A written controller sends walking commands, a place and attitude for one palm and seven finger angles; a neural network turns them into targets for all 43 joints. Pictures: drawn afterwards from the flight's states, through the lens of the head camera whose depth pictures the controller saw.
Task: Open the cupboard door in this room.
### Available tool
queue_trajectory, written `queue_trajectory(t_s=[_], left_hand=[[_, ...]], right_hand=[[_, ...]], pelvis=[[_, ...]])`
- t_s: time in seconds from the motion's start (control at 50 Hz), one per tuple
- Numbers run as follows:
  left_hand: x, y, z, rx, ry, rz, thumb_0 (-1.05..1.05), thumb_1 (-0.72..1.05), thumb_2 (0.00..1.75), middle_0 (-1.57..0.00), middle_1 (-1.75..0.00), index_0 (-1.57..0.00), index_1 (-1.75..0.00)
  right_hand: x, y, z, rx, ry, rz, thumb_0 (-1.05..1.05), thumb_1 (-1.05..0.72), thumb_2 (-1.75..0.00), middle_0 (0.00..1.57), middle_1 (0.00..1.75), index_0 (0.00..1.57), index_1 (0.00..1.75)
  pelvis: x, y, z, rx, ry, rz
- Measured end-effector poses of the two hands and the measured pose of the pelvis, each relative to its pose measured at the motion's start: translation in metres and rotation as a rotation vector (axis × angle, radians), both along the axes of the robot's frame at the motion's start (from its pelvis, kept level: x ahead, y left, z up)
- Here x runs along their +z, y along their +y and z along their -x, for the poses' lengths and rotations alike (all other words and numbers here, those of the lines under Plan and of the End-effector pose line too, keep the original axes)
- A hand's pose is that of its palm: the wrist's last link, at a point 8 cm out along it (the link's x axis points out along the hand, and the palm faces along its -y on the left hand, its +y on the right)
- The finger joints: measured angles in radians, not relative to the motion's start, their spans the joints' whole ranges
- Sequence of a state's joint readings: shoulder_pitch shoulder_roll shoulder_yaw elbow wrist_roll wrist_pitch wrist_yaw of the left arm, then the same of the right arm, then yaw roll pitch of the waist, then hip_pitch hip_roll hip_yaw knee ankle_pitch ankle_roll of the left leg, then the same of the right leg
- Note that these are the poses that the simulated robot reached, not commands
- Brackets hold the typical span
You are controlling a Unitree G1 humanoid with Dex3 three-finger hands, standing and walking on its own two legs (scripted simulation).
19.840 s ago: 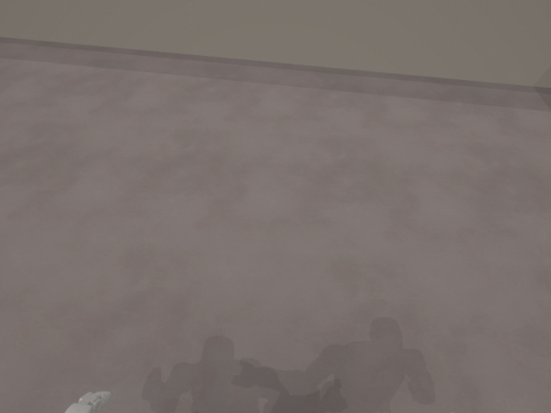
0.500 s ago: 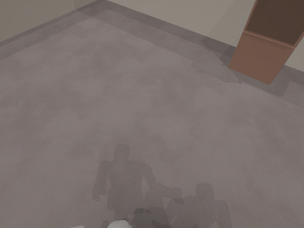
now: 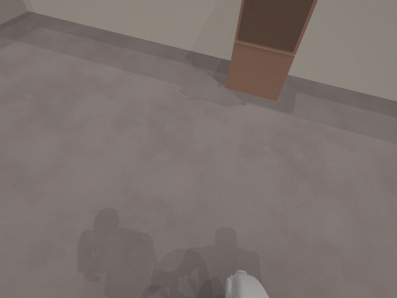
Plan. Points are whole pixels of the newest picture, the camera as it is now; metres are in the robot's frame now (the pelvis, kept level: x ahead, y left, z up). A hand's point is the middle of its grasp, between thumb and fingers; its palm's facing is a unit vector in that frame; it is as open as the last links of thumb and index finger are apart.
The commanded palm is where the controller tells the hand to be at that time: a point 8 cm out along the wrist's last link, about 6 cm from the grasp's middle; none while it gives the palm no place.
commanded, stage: turn or walk to find it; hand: left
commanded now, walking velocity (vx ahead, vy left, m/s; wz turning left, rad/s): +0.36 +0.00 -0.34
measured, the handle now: out of the picture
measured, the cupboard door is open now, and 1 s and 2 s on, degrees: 0 0 0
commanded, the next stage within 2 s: stand and wait in 1.18 s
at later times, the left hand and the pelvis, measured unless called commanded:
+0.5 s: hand (152, 242) +0.27 +0.12 -0.15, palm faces -0.08 -0.96 -0.27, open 7.3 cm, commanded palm none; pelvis +0.22 -0.08 +0.01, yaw -8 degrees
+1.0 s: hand (163, 166) +0.51 +0.12 -0.17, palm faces -0.13 -0.97 -0.18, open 7.4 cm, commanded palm none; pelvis +0.46 -0.06 +0.00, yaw -11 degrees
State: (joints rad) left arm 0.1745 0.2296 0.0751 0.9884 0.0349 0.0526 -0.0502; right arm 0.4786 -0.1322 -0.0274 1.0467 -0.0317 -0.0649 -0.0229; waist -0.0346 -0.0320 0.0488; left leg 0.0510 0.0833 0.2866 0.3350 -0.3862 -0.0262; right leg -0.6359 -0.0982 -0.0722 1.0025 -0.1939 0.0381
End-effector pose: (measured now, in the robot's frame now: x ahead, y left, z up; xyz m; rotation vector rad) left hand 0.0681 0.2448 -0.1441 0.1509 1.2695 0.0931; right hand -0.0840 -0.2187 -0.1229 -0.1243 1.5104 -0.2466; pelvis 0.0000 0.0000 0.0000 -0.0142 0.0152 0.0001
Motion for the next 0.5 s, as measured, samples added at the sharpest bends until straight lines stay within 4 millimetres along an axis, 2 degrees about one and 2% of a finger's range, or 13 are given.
queue_trajectory(t_s=[0.1, 0.14, 0.18, 0.22, 0.28, 0.36, 0.42, 0.5], left_hand=[[-0.007, -0.049, -0.109, -0.133, -0.092, 0.013, 0.01, 0.91, 0.9, -0.2, -0.3, -0.19, -0.3], [-0.01, -0.068, -0.148, -0.165, -0.155, 0.008, 0.01, 0.91, 0.9, -0.2, -0.3, -0.2, -0.3], [-0.008, -0.083, -0.174, -0.17, -0.198, 0.002, 0.01, 0.91, 0.9, -0.2, -0.3, -0.2, -0.3], [-0.001, -0.091, -0.185, -0.157, -0.2, -0.003, 0.01, 0.91, 0.9, -0.2, -0.3, -0.2, -0.3], [0.01, -0.097, -0.189, -0.14, -0.161, -0.02, 0.0, 0.9, 0.9, -0.2, -0.3, -0.2, -0.3], [0.027, -0.086, -0.196, -0.108, -0.126, -0.087, -0.02, 0.94, 0.9, -0.21, -0.3, -0.2, -0.3], [0.031, -0.08, -0.198, -0.098, -0.08, -0.111, -0.02, 0.94, 0.9, -0.21, -0.3, -0.2, -0.3], [0.028, -0.081, -0.195, -0.065, -0.007, -0.106, -0.01, 0.92, 0.9, -0.2, -0.3, -0.2, -0.3]], right_hand=[[-0.012, -0.001, 0.012, -0.118, 0.147, -0.053, 0.0, -0.91, -0.9, 0.2, 0.3, 0.2, 0.29], [-0.02, -0.008, 0.006, -0.152, 0.196, -0.079, 0.0, -0.91, -0.9, 0.2, 0.3, 0.2, 0.29], [-0.025, -0.018, -0.014, -0.168, 0.203, -0.092, 0.01, -0.91, -0.9, 0.2, 0.3, 0.2, 0.29], [-0.027, -0.033, -0.05, -0.164, 0.15, -0.088, 0.01, -0.91, -0.9, 0.2, 0.3, 0.2, 0.29], [-0.027, -0.057, -0.121, -0.122, 0.011, -0.07, 0.01, -0.91, -0.9, 0.2, 0.3, 0.2, 0.29], [-0.025, -0.081, -0.218, -0.071, -0.185, -0.051, 0.01, -0.91, -0.9, 0.2, 0.3, 0.19, 0.29], [-0.02, -0.091, -0.28, -0.045, -0.288, -0.049, 0.0, -0.92, -0.9, 0.2, 0.3, 0.19, 0.29], [-0.014, -0.096, -0.348, -0.006, -0.359, -0.053, 0.0, -0.92, -0.9, 0.2, 0.3, 0.19, 0.29]], pelvis=[[-0.016, -0.023, -0.048, -0.05, 0.011, -0.008], [-0.025, -0.037, -0.07, -0.07, 0.003, -0.015], [-0.026, -0.048, -0.086, -0.083, -0.008, -0.022], [-0.02, -0.057, -0.101, -0.081, -0.023, -0.031], [-0.007, -0.066, -0.125, -0.098, -0.031, -0.04], [0.003, -0.073, -0.156, -0.116, -0.026, -0.041], [0.006, -0.077, -0.182, -0.126, -0.022, -0.037], [0.007, -0.079, -0.217, -0.134, -0.015, -0.03]])
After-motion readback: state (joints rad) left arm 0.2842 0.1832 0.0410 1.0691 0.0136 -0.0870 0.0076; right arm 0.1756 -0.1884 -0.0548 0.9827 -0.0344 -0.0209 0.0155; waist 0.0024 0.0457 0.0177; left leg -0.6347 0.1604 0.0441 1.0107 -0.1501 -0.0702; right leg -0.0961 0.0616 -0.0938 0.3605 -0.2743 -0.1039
